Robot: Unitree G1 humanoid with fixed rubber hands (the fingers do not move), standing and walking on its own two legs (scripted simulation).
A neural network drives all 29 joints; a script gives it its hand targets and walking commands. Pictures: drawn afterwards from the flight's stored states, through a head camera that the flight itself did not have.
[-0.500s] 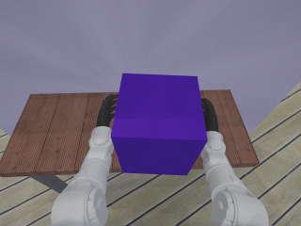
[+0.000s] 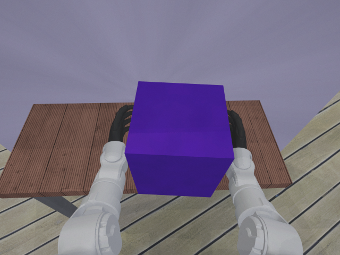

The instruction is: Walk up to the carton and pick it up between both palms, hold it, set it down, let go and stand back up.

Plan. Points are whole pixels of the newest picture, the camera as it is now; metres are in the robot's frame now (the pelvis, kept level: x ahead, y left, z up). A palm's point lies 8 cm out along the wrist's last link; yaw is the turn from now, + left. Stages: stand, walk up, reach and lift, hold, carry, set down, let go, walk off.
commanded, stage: reach and lift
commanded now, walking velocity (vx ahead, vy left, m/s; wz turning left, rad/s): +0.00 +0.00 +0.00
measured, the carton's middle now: (177, 143) +0.38 -0.02 -0.01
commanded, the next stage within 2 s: none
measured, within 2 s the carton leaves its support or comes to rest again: leaves its support in 0.40 s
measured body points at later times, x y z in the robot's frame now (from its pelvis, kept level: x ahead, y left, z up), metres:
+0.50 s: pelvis -0.01 +0.00 +0.00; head +0.03 +0.01 +0.45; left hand +0.38 +0.15 +0.04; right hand +0.38 -0.15 +0.04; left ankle -0.04 +0.13 -0.75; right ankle +0.00 -0.12 -0.75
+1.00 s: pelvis -0.02 -0.01 +0.00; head +0.03 +0.00 +0.44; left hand +0.39 +0.13 +0.05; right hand +0.37 -0.17 +0.04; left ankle -0.04 +0.13 -0.75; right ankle +0.00 -0.12 -0.75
